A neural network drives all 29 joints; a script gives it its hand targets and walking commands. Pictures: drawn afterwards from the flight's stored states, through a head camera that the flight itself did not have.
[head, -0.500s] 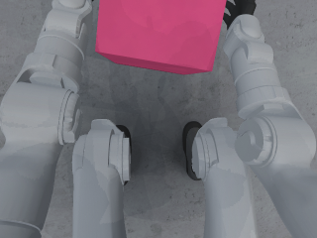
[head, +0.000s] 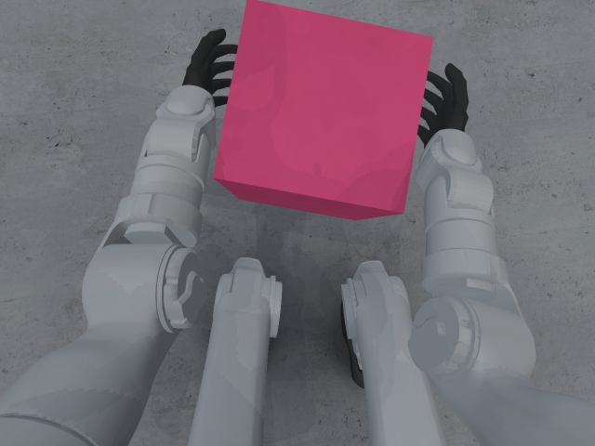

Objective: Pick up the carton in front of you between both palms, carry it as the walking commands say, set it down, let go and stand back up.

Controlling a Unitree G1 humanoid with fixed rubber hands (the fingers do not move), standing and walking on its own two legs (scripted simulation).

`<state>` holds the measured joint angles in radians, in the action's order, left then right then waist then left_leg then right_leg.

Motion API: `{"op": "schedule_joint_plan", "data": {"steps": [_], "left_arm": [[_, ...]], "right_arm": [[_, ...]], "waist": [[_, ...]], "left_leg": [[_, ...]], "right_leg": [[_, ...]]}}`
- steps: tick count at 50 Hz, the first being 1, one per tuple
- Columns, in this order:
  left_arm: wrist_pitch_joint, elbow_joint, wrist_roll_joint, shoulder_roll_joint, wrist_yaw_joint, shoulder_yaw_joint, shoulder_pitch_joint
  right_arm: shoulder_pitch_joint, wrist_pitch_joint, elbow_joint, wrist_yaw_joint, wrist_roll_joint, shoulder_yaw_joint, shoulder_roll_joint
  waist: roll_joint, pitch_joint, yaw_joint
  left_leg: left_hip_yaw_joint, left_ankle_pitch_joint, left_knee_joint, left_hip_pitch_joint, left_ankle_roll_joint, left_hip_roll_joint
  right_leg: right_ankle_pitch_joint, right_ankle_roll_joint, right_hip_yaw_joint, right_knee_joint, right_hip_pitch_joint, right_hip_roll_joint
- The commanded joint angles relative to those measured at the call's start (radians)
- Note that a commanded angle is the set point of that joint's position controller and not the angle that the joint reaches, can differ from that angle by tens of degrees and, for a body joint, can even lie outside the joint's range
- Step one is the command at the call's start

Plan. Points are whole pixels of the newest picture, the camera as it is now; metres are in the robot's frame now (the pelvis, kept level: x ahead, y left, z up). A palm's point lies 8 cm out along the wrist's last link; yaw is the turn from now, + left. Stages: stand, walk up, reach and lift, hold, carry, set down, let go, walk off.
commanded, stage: reach and lift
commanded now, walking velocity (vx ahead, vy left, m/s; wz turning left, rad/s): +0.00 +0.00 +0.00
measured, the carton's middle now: (314, 136) +0.50 +0.01 -0.15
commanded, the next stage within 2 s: none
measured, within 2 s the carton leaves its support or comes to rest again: neither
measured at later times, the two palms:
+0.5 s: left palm (158, 65) +0.47 +0.16 +0.07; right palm (529, 96) +0.46 -0.14 +0.08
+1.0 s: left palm out of the picture +0.42 +0.15 +0.23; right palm out of the picture +0.43 -0.14 +0.24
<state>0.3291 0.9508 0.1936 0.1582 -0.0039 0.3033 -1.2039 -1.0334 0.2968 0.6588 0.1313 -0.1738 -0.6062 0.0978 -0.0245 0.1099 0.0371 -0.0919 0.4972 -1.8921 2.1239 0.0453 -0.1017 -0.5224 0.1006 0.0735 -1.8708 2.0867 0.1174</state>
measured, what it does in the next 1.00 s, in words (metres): rises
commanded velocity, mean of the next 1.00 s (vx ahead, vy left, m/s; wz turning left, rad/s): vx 0.00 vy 0.00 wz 0.00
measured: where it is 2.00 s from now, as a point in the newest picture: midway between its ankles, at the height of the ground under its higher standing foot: (303, 354)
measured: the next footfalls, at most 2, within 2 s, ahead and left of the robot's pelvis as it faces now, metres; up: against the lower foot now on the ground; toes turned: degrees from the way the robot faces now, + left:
none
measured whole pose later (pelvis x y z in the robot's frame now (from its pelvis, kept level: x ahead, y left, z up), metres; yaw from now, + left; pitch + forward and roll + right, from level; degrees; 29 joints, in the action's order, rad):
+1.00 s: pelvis +0.09 -0.01 +0.26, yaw +2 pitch +19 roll +0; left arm 0.32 0.59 0.20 -0.09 -0.03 0.29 -0.41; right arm -0.39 0.29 0.54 0.07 -0.19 -0.37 0.18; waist -0.02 0.19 0.02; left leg -0.13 0.37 -0.91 0.87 0.02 -0.07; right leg -0.39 0.03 0.14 -0.91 0.86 0.08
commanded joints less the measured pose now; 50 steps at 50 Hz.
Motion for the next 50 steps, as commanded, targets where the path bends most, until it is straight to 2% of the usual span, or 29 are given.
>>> {"op": "schedule_joint_plan", "data": {"steps": [1,5,11,18,33,43,50], "left_arm": [[-0.034,-0.051,-0.086,-1.055,0.218,-0.27,-0.485],[-0.032,-0.099,-0.089,-1.087,0.226,-0.294,-0.458],[-0.02,-0.207,-0.144,-1.157,0.228,-0.406,-0.403],[-0.011,-0.277,-0.186,-1.211,0.219,-0.497,-0.3],[-0.044,-0.284,-0.144,-1.253,0.2,-0.493,-0.015],[-0.06,-0.348,-0.13,-1.266,0.194,-0.544,0.173],[-0.036,-0.403,-0.137,-1.265,0.203,-0.586,0.29]], "right_arm": [[-0.69,0.023,0.073,-0.253,0.089,0.53,0.944],[-0.637,0.03,0.06,-0.264,0.095,0.568,0.986],[-0.543,0.037,0.011,-0.272,0.135,0.674,1.034],[-0.421,0.041,-0.014,-0.279,0.166,0.764,1.063],[-0.114,0.014,0.032,-0.293,0.117,0.761,1.071],[0.097,0.003,0.012,-0.302,0.092,0.809,1.078],[0.223,0.026,-0.027,-0.312,0.089,0.854,1.069]], "waist": [[0.077,0.935,-0.013],[0.06,0.998,-0.022],[0.074,1.076,-0.022],[0.085,1.033,-0.024],[0.057,0.784,-0.019],[0.05,0.649,-0.023],[0.039,0.54,-0.024]], "left_leg": [[0.16,-0.066,0.267,-0.603,-0.043,-0.055],[0.164,-0.111,0.316,-0.681,-0.042,-0.058],[0.162,-0.182,0.384,-0.828,-0.029,-0.062],[0.146,-0.207,0.485,-0.965,-0.017,-0.065],[0.074,-0.265,0.771,-1.243,-0.031,-0.052],[0.036,-0.367,0.981,-1.478,-0.035,-0.034],[0.017,-0.459,1.139,-1.656,-0.034,-0.019]], "right_leg": [[0.078,-0.048,-0.183,0.219,-0.457,0.078],[0.116,-0.043,-0.175,0.276,-0.533,0.079],[0.177,-0.041,-0.163,0.35,-0.649,0.078],[0.195,-0.044,-0.144,0.453,-0.768,0.078],[0.247,-0.063,-0.073,0.746,-1.052,0.057],[0.357,-0.078,-0.023,0.961,-1.326,0.026],[0.461,-0.081,0.001,1.121,-1.534,0.008]]}}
